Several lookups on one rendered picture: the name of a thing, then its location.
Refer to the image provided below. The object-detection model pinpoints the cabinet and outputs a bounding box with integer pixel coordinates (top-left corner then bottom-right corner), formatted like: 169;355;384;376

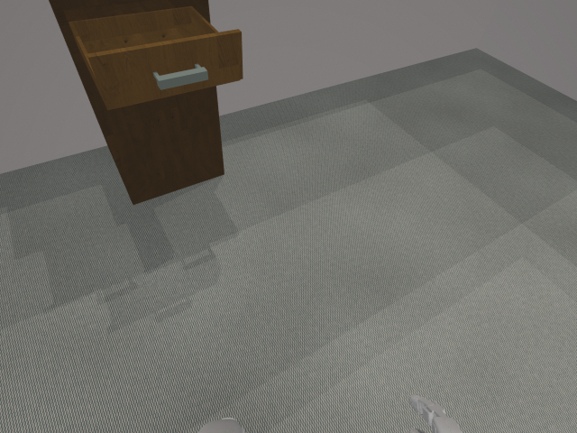
49;0;224;205

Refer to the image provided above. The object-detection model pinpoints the drawer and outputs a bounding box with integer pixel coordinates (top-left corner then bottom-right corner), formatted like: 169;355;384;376
69;6;243;110

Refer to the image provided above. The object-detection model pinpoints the robot right hand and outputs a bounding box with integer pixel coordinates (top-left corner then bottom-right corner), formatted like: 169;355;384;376
409;394;462;433

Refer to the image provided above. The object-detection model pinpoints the handle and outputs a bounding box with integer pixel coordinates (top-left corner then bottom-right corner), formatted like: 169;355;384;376
153;64;208;90

